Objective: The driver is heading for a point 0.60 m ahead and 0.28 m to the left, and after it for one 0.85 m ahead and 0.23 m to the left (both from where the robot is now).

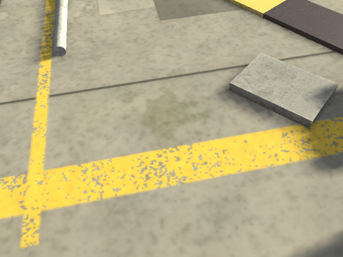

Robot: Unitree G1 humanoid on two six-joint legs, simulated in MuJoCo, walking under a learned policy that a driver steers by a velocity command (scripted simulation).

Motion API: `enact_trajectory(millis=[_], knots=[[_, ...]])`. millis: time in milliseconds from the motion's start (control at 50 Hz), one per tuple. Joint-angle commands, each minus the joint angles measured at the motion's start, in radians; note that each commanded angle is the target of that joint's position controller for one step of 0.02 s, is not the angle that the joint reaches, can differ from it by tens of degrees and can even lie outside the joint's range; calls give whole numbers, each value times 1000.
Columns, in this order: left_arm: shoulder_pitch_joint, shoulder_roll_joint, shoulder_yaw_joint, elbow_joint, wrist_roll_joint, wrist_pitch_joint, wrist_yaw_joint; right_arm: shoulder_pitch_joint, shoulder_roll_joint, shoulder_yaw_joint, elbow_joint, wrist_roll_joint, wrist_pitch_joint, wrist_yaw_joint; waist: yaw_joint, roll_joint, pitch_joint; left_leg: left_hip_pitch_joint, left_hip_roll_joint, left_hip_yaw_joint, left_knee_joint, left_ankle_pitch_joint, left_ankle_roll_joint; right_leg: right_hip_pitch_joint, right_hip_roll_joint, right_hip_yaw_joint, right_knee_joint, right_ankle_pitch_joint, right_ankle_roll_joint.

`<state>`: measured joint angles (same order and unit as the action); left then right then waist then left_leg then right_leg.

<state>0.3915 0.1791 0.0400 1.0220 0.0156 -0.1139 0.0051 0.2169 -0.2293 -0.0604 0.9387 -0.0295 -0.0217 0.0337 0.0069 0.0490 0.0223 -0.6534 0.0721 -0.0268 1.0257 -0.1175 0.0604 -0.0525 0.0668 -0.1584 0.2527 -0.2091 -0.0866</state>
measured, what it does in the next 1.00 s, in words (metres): walks ahead, turning left: left foot, then right foot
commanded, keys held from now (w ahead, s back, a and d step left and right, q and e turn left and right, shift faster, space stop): w+q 1.00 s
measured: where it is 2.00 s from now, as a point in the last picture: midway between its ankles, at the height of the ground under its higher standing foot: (126, 202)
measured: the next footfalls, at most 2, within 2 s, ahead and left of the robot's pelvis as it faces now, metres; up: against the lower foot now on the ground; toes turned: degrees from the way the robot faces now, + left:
left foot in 0.26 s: +0.29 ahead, +0.09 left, +0.00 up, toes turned +13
right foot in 0.80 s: +0.65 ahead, +0.03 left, +0.00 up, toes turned +29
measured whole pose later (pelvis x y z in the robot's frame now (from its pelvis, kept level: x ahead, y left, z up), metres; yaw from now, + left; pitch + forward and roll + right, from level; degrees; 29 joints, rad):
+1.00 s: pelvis +0.54 +0.09 +0.00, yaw +35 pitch +1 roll -1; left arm 0.25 0.25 0.04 0.80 0.02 -0.09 0.00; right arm 0.26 -0.31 -0.08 0.79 -0.03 -0.01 0.04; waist -0.01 0.06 0.04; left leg -0.52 0.00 -0.04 1.14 -0.30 0.06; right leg -0.21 0.01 -0.11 0.38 -0.18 -0.04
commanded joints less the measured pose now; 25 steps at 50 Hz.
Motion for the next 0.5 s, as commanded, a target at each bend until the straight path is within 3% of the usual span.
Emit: enact_trajectory(millis=[20,140,200,220,240,260,280,300,320,340,360,380,420,460,500], knots=[[6,97,11,-38,-3,-18,7,-56,-18,3,-63,2,-5,6,-12,-99,76,-41,5,22,-127,111,-7,-36,-271,86,-132,339,-50],[99,122,12,4,4,-3,31,-216,-4,18,-136,-1,-14,15,31,-107,103,4,-36,154,-376,86,39,126,-302,-15,-65,588,-31],[73,162,22,2,8,10,44,-128,-28,4,-122,-3,-13,5,-21,-144,34,142,-119,210,-400,-49,101,200,-318,-64,128,1010,-18],[58,177,27,-4,11,19,45,-49,-46,-6,-100,-3,-14,2,-56,-155,-12,224,-150,216,-412,-98,127,202,-321,-73,259,1078,-21],[48,190,32,-14,11,28,42,55,-72,-21,-69,-6,-20,-1,-99,-154,-74,354,-175,203,-460,-113,155,163,-321,-75,433,1030,-20],[13,198,35,-37,5,30,35,193,-123,-45,-32,-19,-25,-9,-177,-108,-140,577,-126,97,-540,-113,203,-3,-299,-84,690,811,2],[28,106,19,-96,-9,26,18,229,-230,-76,-38,-23,-22,-22,-144,87,-224,849,160,-334,-570,-137,320,-371,-160,-87,1065,79,46],[-32,139,29,-152,-10,15,5,208,-262,-81,-48,4,-10,-17,-120,101,-281,946,277,-740,-721,-89,417,-614,-10,125,1253,-314,60],[-129,146,27,-179,-3,2,-2,164,-236,-74,-43,18,-4,-23,-109,4,-145,856,252,-580,-748,-87,374,-715,-95,205,1218,-211,49],[-139,145,23,-185,-8,-9,-4,116,-180,-61,-48,22,-7,-27,-75,-57,-56,721,223,-472,-772,-15,328,-687,-132,196,1127,-128,50],[-126,139,25,-173,-2,-5,-1,70,-142,-50,-56,20,-12,-29,-28,-108,-4,613,168,-384,-788,80,278,-628,-161,194,1038,-101,58],[-111,133,24,-175,18,13,-1,47,-118,-41,-60,27,-19,-35,4,-102,7,539,120,-315,-796,165,253,-567,-176,195,980,-96,77],[-96,116,21,-181,35,51,-9,61,-123,-36,-61,32,-40,-36,24,-69,-15,492,73,-249,-799,278,243,-514,-180,182,912,-93,106],[-143,111,19,-208,35,70,-14,98,-157,-43,-58,33,-49,-35,19,-47,-10,474,43,-218,-807,314,232,-536,-180,162,834,-43,129],[-235,118,18,-246,32,76,-17,142,-165,-45,-58,32,-47,-35,-10,-20,9,486,28,-222,-817,301,209,-588,-180,152,742,37,145]])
